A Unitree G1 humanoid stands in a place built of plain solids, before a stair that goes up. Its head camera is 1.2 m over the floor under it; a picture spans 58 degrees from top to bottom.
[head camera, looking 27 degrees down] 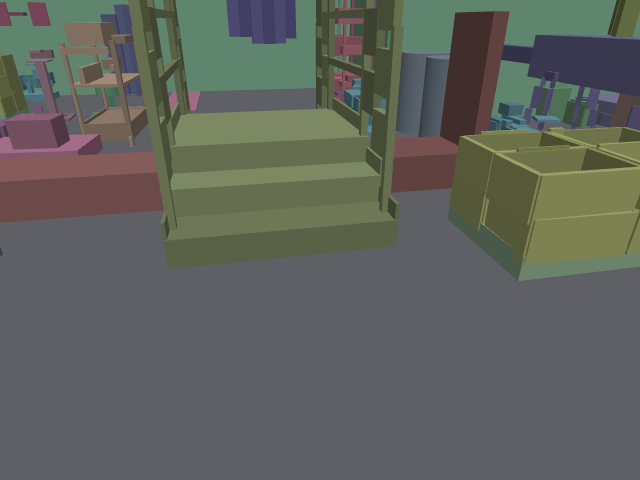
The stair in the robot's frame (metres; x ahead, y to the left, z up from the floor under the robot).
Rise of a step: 0.17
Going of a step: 0.30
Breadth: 1.30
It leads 12 degrees to the left of straight ahead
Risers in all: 3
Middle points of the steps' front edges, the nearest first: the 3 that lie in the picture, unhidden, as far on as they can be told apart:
2.14 0.18 0.17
2.44 0.24 0.34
2.73 0.31 0.51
